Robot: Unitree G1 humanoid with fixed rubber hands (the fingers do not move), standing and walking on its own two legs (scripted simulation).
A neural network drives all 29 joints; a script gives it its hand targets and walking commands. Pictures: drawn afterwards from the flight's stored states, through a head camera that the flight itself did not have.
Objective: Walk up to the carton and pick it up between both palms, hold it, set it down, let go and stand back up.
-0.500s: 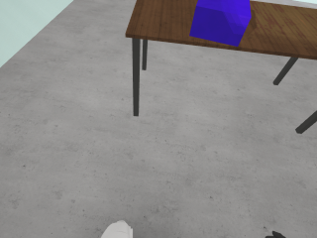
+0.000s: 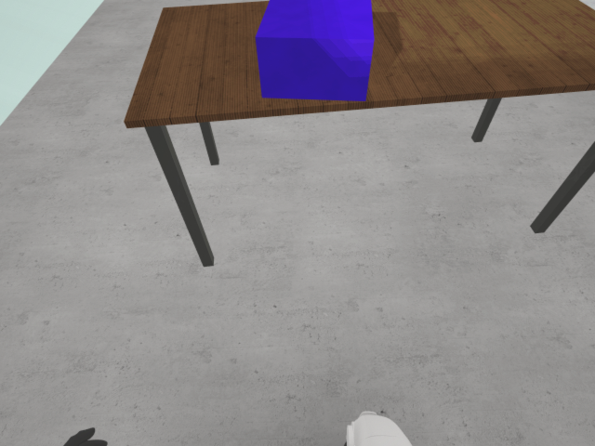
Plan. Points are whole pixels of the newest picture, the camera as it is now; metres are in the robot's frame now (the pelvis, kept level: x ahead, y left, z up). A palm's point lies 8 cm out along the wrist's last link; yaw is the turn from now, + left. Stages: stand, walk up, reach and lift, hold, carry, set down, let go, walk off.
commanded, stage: walk up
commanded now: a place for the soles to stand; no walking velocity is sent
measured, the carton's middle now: (317, 44) +1.00 -0.05 +0.04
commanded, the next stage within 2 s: none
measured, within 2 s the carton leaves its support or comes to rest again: neither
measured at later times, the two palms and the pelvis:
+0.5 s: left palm (138, 429) +0.16 +0.24 -0.11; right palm (566, 368) +0.22 -0.37 -0.07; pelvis +0.14 -0.06 +0.01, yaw +3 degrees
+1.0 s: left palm (203, 359) +0.25 +0.16 -0.08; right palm (580, 307) +0.34 -0.48 -0.12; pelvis +0.25 -0.16 +0.00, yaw +3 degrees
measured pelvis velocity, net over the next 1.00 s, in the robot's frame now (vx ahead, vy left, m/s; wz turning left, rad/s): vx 0.25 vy -0.16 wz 0.06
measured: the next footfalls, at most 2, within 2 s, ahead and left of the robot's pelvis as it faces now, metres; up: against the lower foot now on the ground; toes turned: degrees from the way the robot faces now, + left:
left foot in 0.38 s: +0.23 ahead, +0.09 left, +0.00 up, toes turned +8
right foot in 0.72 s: +0.37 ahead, -0.28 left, +0.00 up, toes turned +4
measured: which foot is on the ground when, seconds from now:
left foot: up 0.00-0.36, down 0.38-0.74, up 0.76-1.00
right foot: down 0.00-0.42, up 0.44-0.70, down 0.72-1.00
